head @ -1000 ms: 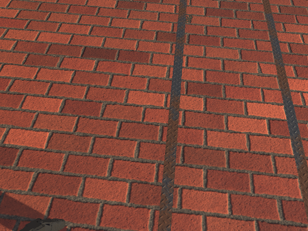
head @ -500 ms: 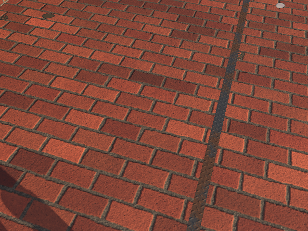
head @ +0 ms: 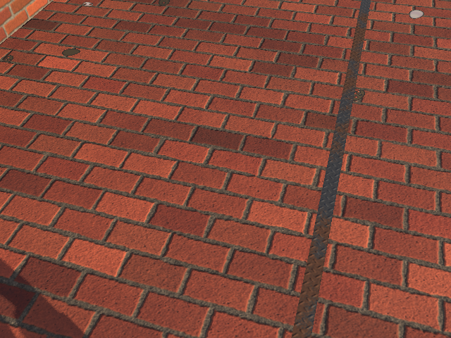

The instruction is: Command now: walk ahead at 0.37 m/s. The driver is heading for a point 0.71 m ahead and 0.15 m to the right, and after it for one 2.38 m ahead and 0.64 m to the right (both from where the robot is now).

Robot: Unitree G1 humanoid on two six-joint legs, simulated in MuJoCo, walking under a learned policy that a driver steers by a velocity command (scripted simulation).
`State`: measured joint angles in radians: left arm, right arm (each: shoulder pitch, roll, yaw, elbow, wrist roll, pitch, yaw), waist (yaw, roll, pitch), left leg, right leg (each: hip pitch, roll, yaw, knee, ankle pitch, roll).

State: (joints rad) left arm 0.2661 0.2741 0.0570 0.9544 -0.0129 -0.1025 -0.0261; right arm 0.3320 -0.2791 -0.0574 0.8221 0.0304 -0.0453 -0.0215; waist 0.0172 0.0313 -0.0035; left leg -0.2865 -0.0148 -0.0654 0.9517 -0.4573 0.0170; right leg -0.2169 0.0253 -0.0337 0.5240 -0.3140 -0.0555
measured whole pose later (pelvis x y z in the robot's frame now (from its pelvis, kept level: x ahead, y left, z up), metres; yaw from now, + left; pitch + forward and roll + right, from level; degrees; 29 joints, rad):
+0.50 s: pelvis +0.25 +0.06 -0.01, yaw -3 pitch +1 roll +0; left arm 0.36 0.28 0.04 0.97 -0.04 -0.07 0.00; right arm 0.11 -0.25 -0.05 0.75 0.00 -0.09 0.03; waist 0.04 -0.02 0.05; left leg -0.39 -0.02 0.08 0.52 -0.15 0.05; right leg -0.27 -0.02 0.07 1.14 -0.41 -0.05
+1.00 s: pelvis +0.53 -0.02 -0.02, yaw -18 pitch +1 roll +1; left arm 0.09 0.27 0.07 0.72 -0.02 -0.04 -0.05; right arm 0.29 -0.28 -0.06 0.90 0.00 -0.05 -0.02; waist -0.02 -0.01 0.07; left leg -0.10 0.06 0.15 0.92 -0.53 -0.03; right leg -0.51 0.03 -0.06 0.65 -0.17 -0.12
